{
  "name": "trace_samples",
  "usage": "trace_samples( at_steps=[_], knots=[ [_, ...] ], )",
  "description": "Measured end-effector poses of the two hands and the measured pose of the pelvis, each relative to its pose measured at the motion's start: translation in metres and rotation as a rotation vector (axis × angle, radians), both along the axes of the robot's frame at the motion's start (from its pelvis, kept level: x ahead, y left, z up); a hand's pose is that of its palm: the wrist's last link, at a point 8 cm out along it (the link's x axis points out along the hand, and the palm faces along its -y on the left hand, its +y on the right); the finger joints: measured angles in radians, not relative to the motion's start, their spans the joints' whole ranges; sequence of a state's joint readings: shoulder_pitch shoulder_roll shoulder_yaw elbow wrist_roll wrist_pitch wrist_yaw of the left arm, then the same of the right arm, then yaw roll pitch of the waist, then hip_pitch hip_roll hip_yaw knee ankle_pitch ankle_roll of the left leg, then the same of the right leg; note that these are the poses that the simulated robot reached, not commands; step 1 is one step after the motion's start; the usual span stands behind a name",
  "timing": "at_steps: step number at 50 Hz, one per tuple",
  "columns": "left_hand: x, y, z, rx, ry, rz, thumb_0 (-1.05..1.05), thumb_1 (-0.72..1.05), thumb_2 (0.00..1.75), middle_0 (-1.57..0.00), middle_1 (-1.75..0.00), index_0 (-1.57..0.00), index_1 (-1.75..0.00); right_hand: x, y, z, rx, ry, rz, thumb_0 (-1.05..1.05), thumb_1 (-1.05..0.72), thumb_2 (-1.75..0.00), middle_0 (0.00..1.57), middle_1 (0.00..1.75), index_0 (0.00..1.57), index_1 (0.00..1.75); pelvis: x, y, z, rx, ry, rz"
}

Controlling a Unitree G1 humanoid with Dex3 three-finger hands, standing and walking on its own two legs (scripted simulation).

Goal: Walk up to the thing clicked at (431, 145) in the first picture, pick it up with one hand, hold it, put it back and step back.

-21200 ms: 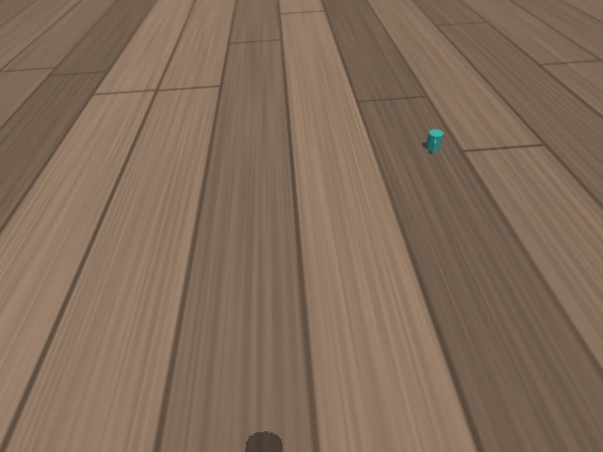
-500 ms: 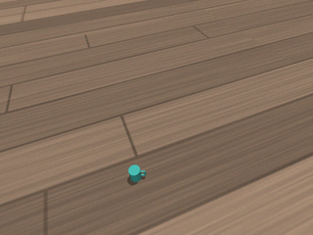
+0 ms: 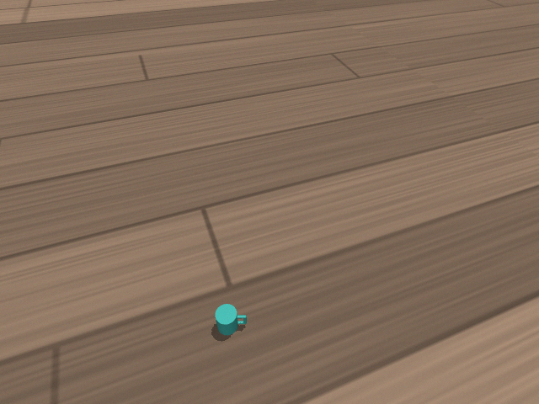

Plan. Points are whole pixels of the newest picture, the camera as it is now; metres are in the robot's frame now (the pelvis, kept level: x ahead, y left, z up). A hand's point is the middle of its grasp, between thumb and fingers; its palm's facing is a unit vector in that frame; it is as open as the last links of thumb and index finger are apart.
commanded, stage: walk up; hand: left
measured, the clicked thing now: (231, 319) +0.60 +0.14 -0.73
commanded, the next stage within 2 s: none
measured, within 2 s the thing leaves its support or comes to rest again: neither
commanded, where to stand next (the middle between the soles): +0.26 -0.05 m, yaw -1 degrees
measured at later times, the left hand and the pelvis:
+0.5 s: hand (180, 341) +0.29 +0.18 -0.12, palm faces -0.05 -0.93 -0.37, open 7.3 cm; pelvis +0.17 -0.07 -0.01, yaw -3 degrees
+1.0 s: hand (179, 350) +0.29 +0.19 -0.17, palm faces -0.03 -0.94 -0.34, open 7.3 cm; pelvis +0.21 -0.07 -0.02, yaw -1 degrees
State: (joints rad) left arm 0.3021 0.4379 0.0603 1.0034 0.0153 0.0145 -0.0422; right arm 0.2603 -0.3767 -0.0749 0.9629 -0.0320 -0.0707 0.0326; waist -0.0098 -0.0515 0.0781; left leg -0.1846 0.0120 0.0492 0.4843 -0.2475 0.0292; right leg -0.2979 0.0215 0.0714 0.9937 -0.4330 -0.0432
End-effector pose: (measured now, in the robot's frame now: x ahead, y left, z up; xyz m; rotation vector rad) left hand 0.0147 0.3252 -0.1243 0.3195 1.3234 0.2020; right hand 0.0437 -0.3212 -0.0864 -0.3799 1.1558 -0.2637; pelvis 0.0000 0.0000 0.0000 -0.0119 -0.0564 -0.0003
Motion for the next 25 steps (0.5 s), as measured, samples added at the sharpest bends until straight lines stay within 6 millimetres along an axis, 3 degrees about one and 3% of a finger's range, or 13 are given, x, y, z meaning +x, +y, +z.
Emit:
trace_samples(
  at_steps=[6, 12, 19, 22, 25],
  knots=[
    [0.059, -0.005, 0.008, -0.013, -0.049, -0.048, 0.01, 0.91, 0.90, -0.21, -0.30, -0.21, -0.30, 0.013, 0.003, 0.002, 0.014, 0.034, -0.025, 0.01, -0.90, -0.89, 0.20, 0.30, 0.20, 0.30, 0.038, -0.002, 0.005, 0.014, -0.010, -0.010],
    [0.133, -0.028, 0.013, -0.013, -0.092, -0.114, 0.01, 0.91, 0.90, -0.21, -0.30, -0.21, -0.30, 0.040, -0.008, -0.015, 0.052, 0.045, -0.046, 0.01, -0.90, -0.89, 0.21, 0.30, 0.20, 0.30, 0.080, -0.017, -0.002, 0.036, -0.015, -0.034],
    [0.233, -0.076, 0.017, 0.013, -0.225, -0.162, 0.01, 0.91, 0.90, -0.21, -0.30, -0.21, -0.30, 0.097, -0.040, -0.054, 0.092, 0.050, -0.053, 0.01, -0.90, -0.89, 0.20, 0.30, 0.20, 0.30, 0.137, -0.051, -0.022, 0.017, -0.012, -0.032],
    [0.256, -0.092, 0.028, 0.010, -0.293, -0.148, 0.01, 0.91, 0.90, -0.21, -0.30, -0.21, -0.30, 0.128, -0.046, -0.051, 0.109, 0.043, -0.018, 0.01, -0.90, -0.89, 0.20, 0.30, 0.20, 0.30, 0.153, -0.063, -0.016, 0.046, -0.018, -0.037],
    [0.264, -0.102, 0.038, 0.011, -0.297, -0.129, 0.00, 0.91, 0.90, -0.21, -0.30, -0.21, -0.30, 0.158, -0.053, -0.041, 0.114, 0.007, 0.003, 0.01, -0.90, -0.89, 0.20, 0.30, 0.20, 0.30, 0.169, -0.069, -0.006, 0.049, -0.014, -0.041]
  ],
)
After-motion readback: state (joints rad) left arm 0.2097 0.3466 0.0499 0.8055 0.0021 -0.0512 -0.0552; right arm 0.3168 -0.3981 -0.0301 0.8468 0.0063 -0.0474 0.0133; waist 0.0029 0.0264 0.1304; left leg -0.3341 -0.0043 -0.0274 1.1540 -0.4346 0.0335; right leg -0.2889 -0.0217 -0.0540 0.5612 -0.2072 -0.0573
